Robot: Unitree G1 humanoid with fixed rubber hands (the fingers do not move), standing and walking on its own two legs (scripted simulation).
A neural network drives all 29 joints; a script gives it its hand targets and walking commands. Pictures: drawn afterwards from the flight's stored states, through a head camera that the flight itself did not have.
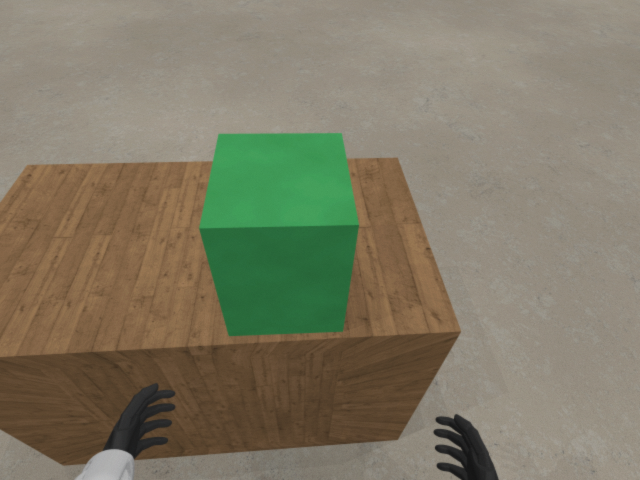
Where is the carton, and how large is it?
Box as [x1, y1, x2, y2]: [199, 133, 358, 335]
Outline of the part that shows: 218,134 199,229 228,334 247,335 342,331 358,222 341,133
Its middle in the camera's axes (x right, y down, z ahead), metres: -0.06 -0.01 +0.66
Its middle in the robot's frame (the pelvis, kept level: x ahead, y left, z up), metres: +0.51 +0.06 -0.01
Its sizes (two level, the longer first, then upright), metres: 0.215 0.200 0.266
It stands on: a pedestal, 0.64 m high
